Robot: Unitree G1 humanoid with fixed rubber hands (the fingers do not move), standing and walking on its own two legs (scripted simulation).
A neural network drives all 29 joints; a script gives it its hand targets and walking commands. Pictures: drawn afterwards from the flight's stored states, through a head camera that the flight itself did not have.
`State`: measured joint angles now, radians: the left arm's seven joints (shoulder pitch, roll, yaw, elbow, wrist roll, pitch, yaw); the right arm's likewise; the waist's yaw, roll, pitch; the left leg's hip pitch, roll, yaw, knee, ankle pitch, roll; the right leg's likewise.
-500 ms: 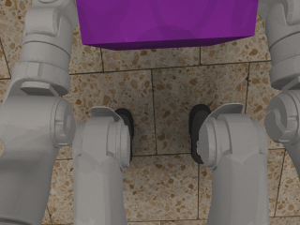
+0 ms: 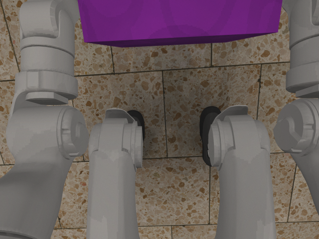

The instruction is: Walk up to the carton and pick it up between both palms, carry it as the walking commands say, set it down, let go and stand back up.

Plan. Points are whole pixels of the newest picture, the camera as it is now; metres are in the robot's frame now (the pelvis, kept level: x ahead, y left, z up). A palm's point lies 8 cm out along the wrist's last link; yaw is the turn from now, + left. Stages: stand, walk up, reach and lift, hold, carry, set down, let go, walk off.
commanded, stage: reach and lift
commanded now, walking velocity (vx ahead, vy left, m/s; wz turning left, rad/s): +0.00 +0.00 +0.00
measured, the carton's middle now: out of the picture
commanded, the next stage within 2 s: none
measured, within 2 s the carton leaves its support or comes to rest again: neither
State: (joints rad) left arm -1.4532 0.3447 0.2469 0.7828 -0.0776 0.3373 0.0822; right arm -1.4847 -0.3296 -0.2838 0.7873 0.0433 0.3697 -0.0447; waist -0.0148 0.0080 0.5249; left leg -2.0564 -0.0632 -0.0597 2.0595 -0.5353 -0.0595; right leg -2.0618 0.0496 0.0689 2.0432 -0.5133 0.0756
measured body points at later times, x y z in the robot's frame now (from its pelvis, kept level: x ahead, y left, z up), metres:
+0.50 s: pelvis -0.01 +0.00 +0.05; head +0.35 +0.00 +0.30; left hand +0.56 +0.18 -0.09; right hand +0.56 -0.19 -0.08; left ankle +0.13 +0.13 -0.38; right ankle +0.14 -0.14 -0.38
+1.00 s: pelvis -0.02 +0.00 +0.10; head +0.34 +0.00 +0.37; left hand +0.54 +0.18 -0.01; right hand +0.54 -0.18 -0.01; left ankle +0.13 +0.13 -0.38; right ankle +0.14 -0.14 -0.38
